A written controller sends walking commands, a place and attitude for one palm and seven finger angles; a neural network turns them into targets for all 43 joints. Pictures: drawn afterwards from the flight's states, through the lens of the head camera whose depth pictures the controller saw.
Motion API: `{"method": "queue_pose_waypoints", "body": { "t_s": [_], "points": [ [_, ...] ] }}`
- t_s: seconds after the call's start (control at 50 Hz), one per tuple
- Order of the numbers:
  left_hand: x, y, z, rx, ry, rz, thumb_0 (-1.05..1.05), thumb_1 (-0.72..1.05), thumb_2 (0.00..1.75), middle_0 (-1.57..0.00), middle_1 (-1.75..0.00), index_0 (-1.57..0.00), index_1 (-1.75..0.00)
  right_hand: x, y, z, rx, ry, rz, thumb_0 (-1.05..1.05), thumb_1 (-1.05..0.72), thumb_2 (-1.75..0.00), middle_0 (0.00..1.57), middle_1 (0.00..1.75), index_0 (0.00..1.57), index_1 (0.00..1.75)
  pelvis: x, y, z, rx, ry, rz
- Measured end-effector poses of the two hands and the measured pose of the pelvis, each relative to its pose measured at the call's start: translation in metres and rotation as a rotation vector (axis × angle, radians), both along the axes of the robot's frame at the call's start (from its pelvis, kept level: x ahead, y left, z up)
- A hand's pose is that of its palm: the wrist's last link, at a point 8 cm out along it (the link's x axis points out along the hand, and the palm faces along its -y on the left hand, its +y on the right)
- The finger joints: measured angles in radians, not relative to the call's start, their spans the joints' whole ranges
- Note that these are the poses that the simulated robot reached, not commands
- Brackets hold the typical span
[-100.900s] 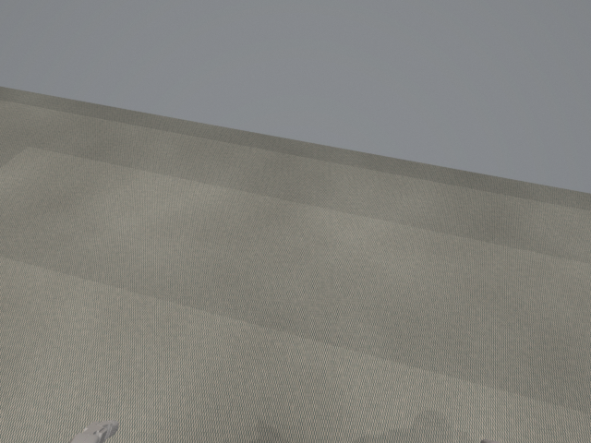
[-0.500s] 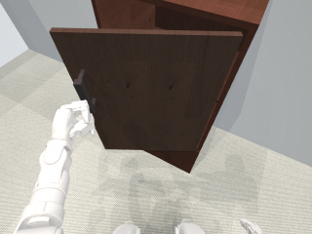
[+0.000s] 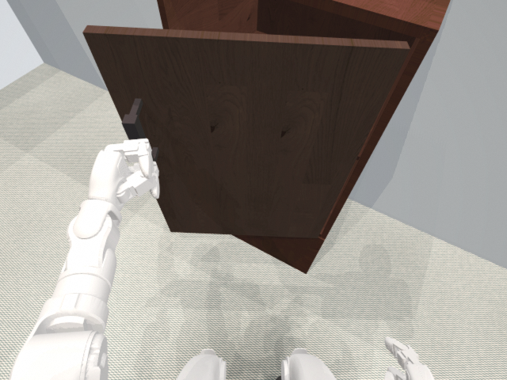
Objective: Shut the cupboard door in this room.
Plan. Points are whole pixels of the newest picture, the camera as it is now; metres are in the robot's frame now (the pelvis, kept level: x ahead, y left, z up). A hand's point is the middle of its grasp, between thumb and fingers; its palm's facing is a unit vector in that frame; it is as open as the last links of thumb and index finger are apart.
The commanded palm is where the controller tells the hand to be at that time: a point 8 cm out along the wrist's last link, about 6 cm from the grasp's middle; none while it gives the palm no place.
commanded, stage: push the door shut along its arc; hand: left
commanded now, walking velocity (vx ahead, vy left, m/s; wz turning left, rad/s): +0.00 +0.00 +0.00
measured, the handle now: (144, 139) +0.49 +0.20 +0.07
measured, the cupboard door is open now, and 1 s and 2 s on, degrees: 27 16 0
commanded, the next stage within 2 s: pull the fist back off the door in 1.64 s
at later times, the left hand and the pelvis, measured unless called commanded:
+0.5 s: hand (170, 149) +0.47 +0.15 +0.07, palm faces -0.22 -0.98 -0.02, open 3.2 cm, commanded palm +0.47 +0.19 +0.07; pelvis +0.00 +0.01 -0.01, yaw -1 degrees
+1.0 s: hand (202, 123) +0.52 +0.10 +0.08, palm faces -0.32 -0.95 -0.04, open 3.1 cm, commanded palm +0.52 +0.15 +0.07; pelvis +0.00 +0.00 -0.02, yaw -2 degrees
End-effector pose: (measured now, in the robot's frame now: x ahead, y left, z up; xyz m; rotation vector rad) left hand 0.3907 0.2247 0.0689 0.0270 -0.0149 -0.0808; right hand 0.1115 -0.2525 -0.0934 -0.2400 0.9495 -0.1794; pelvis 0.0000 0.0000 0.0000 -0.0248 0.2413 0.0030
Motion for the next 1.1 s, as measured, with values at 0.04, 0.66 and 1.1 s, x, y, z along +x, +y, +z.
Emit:
{"method": "queue_pose_waypoints", "body": {
  "t_s": [0.04,0.66,1.1],
  "points": [
    [0.009,0.000,0.002,0.003,-0.005,-0.019,0.02,0.89,0.90,-1.31,-1.50,-1.30,-1.50,-0.005,-0.001,-0.003,-0.005,0.016,-0.007,0.01,-0.91,-0.90,0.20,0.30,0.20,0.30,-0.001,0.001,-0.002,-0.002,0.009,0.000],
    [0.090,-0.038,0.005,0.021,0.048,-0.200,0.02,0.90,0.90,-1.30,-1.50,-1.30,-1.50,-0.097,-0.003,-0.021,-0.022,0.260,-0.129,0.01,-0.91,-0.90,0.20,0.30,0.20,0.30,-0.005,0.011,-0.015,-0.017,0.100,-0.012],
    [0.134,-0.066,0.010,0.033,0.085,-0.263,0.00,0.89,0.92,-1.30,-1.50,-1.30,-1.50,-0.130,-0.017,-0.029,-0.015,0.362,-0.190,0.01,-0.91,-0.90,0.20,0.30,0.20,0.30,-0.003,-0.006,-0.024,-0.011,0.153,-0.028]
  ]
}}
